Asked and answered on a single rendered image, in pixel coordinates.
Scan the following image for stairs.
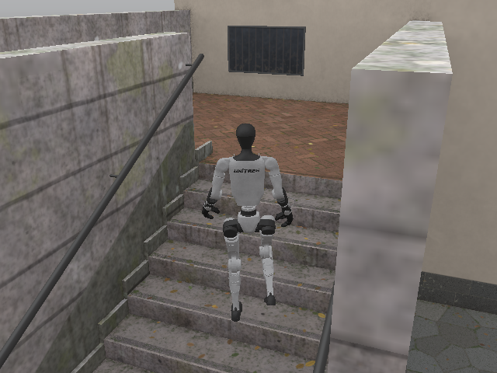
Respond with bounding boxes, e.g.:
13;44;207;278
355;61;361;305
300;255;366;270
93;163;342;373

